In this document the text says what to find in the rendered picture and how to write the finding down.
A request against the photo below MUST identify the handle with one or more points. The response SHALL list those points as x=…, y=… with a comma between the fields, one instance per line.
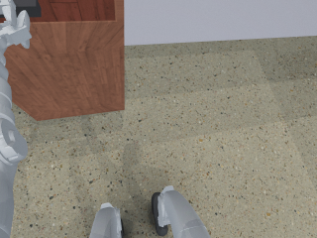
x=32, y=7

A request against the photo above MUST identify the drawer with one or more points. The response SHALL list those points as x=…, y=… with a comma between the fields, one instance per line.
x=74, y=11

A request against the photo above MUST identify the cabinet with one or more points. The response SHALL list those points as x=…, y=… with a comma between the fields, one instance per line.
x=71, y=68

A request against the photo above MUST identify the left robot upper arm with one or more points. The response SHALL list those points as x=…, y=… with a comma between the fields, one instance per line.
x=13, y=149

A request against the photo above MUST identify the robot right shin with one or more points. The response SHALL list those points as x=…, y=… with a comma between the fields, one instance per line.
x=161, y=221

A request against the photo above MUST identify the left robot forearm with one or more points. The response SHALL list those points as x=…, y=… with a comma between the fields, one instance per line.
x=5, y=93

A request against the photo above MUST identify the left robot thigh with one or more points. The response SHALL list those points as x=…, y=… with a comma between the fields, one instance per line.
x=107, y=223

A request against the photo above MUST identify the robot left hand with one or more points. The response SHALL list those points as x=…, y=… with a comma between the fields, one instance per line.
x=15, y=30

